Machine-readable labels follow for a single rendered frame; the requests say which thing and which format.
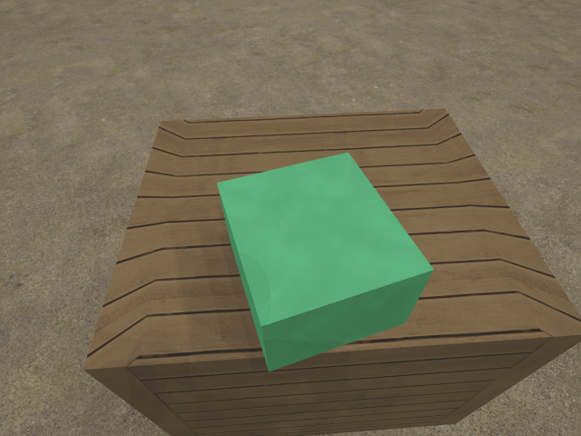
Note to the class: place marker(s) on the pedestal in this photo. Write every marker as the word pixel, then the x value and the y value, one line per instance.
pixel 176 338

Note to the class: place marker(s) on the carton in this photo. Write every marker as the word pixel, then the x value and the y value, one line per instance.
pixel 322 259

